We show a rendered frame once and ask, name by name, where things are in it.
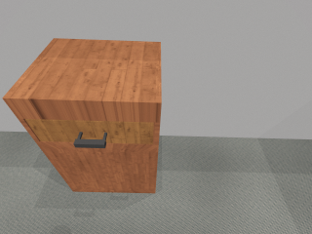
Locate cabinet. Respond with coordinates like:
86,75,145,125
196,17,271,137
2,38,162,194

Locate handle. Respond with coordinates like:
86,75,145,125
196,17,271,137
73,132,107,148

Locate drawer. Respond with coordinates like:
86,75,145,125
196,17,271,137
25,119,154,144

